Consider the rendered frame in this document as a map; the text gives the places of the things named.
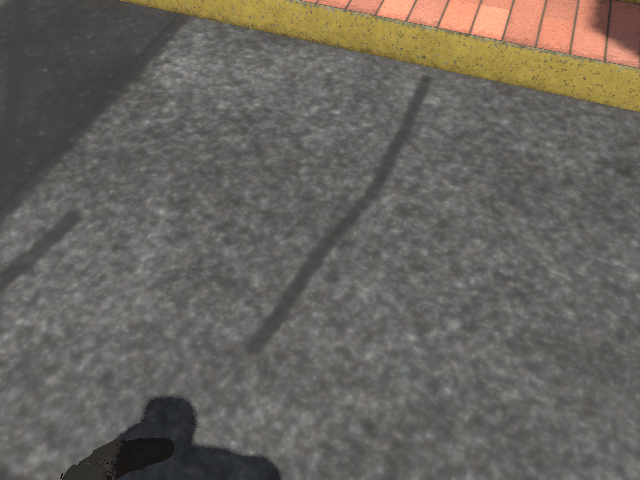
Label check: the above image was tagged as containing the robot left hand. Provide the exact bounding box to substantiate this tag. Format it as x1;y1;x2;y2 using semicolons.
60;438;174;480

